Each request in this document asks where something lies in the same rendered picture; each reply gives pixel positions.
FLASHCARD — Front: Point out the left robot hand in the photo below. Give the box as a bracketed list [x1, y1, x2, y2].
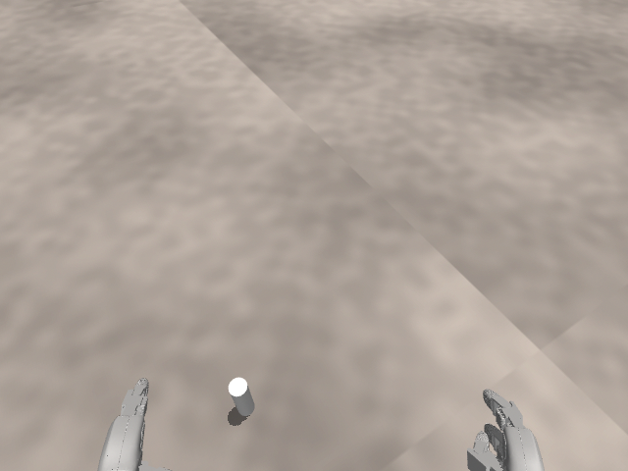
[97, 378, 172, 471]

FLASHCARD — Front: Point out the right robot hand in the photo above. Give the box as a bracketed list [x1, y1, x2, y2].
[467, 389, 545, 471]

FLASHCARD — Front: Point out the can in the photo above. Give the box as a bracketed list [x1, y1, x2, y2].
[229, 378, 255, 416]

